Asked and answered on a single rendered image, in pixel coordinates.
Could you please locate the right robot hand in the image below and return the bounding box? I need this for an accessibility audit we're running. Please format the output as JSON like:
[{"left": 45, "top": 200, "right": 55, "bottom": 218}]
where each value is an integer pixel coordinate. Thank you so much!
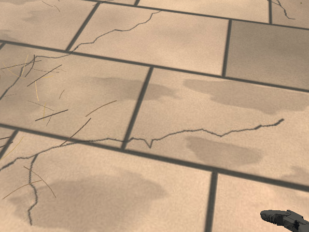
[{"left": 260, "top": 210, "right": 309, "bottom": 232}]

